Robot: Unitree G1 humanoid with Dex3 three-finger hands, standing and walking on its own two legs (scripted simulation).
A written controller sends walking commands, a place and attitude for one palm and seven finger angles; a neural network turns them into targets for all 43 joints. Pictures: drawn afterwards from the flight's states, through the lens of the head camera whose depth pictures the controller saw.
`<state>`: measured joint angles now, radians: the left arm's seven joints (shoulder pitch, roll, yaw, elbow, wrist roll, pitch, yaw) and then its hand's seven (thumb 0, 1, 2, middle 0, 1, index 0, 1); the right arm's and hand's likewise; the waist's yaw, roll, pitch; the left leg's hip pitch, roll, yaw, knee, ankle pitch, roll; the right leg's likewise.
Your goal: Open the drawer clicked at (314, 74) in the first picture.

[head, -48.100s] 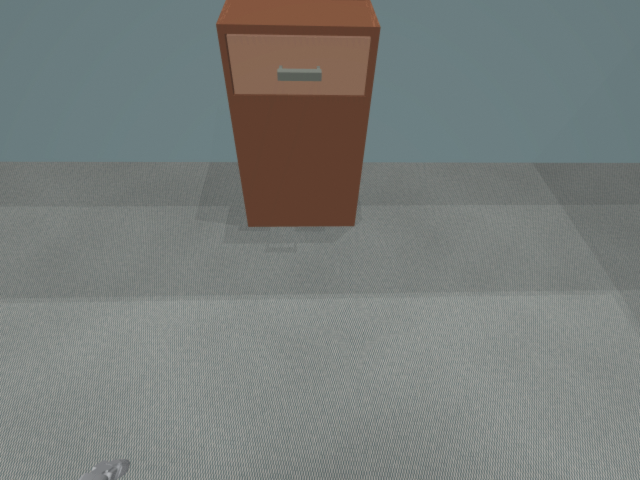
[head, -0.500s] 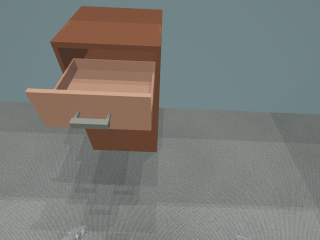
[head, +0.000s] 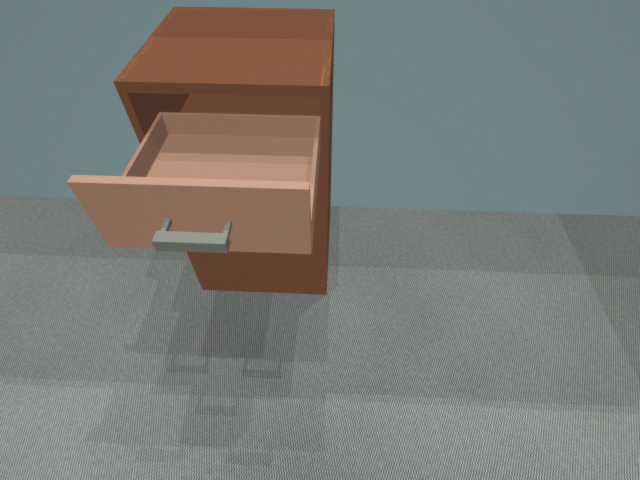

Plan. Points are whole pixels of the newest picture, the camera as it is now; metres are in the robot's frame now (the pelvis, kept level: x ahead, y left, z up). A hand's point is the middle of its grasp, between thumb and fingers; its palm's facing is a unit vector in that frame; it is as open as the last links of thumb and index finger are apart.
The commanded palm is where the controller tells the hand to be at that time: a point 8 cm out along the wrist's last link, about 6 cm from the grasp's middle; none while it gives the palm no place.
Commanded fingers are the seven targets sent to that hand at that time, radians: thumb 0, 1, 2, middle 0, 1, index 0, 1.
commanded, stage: let the arm hang, fingers relaxed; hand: left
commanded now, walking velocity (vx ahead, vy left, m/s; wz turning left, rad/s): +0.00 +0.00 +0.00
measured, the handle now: (195, 233) +0.53 +0.26 -0.06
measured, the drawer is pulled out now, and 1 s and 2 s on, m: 0.30 0.30 0.30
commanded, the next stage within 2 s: look to check the result in 0.36 s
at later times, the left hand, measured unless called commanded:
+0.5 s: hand out of the picture +0.00 +0.18 -0.17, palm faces +0.00 -0.98 -0.22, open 7.4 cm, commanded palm none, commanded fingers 0.00 0.90 0.90 -0.20 -0.30 -0.20 -0.30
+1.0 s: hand out of the picture +0.02 +0.18 -0.17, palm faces -0.01 -0.97 -0.23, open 7.4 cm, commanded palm none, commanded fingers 0.00 0.90 0.90 -0.20 -0.30 -0.20 -0.30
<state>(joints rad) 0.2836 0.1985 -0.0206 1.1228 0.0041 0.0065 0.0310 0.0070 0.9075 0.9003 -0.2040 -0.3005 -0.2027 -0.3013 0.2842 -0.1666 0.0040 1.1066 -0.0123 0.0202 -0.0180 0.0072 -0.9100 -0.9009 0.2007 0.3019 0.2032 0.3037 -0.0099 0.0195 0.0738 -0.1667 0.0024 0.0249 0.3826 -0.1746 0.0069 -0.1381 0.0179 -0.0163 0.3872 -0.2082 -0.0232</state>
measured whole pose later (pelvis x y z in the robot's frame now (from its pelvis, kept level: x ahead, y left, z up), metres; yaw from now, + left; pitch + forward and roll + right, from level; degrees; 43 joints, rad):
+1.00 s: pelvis +0.01 -0.01 +0.00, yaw +0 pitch -2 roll +0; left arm 0.23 0.19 0.00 1.13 0.01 -0.01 0.03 0.01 0.90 0.90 -0.21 -0.30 -0.20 -0.30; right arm 0.23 -0.17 -0.01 1.12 -0.02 0.01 -0.03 0.01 -0.91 -0.90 0.20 0.30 0.20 0.30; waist -0.01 0.01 0.08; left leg -0.15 0.02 0.03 0.35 -0.17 -0.01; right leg -0.12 0.03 -0.01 0.36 -0.20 -0.04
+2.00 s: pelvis +0.02 -0.02 +0.00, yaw -1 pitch -2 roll +0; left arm 0.15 0.28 0.01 1.12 0.01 -0.02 0.02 0.01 0.90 0.90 -0.21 -0.30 -0.21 -0.30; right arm 0.16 -0.26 -0.01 1.12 -0.02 0.01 -0.01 0.01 -0.91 -0.90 0.20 0.30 0.21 0.30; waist -0.01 0.01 0.08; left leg -0.11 0.03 0.03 0.30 -0.16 -0.02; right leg -0.08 0.05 -0.01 0.30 -0.19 -0.05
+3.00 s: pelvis +0.03 -0.01 +0.01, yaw -1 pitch -2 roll +0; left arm 0.12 0.32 0.01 1.11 0.01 -0.02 0.02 0.01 0.90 0.90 -0.21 -0.30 -0.21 -0.30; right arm 0.13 -0.30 -0.01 1.11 -0.01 0.00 -0.01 0.01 -0.91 -0.90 0.20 0.30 0.21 0.30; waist -0.01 -0.01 0.07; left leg -0.08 0.02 0.03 0.28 -0.16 -0.01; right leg -0.06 0.03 0.00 0.27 -0.19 -0.03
